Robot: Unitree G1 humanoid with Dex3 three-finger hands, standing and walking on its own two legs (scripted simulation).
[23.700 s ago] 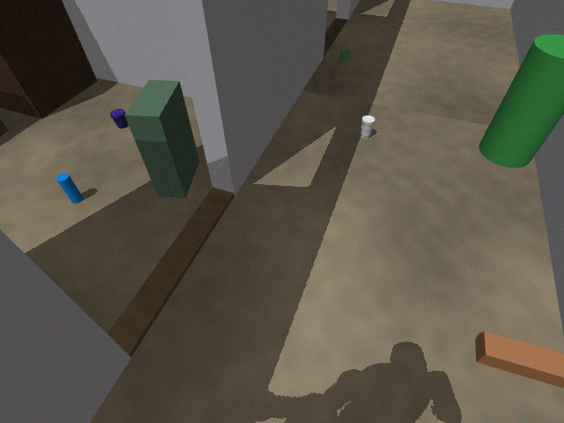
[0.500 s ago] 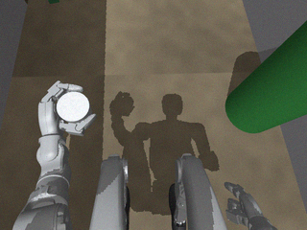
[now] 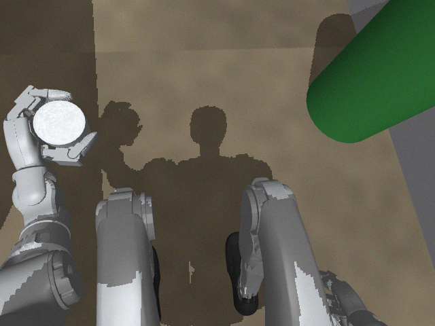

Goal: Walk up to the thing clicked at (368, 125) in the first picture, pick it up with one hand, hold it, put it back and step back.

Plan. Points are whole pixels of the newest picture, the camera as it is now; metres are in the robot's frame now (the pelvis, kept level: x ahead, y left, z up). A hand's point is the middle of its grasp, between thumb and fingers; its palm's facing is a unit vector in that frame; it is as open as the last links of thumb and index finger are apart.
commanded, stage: crouch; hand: left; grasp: from the side
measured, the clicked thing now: (70, 133) +0.44 +0.24 -0.08
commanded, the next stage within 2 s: lower in 0.56 s
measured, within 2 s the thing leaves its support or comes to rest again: neither
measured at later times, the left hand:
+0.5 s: hand (75, 138) +0.44 +0.25 -0.13, palm faces +0.22 -0.98 -0.01, open 9.5 cm
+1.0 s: hand (90, 144) +0.45 +0.24 -0.20, palm faces +0.23 -0.97 -0.01, open 9.5 cm
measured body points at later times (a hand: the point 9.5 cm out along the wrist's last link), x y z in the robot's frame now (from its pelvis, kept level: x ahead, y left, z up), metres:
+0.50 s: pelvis +0.00 +0.01 -0.05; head +0.21 +0.10 +0.34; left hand +0.43 +0.30 -0.13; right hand +0.12 -0.27 -0.14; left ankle +0.09 +0.13 -0.32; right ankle +0.11 -0.12 -0.32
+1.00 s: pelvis -0.01 +0.01 -0.06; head +0.23 +0.13 +0.30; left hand +0.44 +0.29 -0.19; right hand +0.10 -0.27 -0.13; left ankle +0.09 +0.13 -0.32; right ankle +0.11 -0.12 -0.32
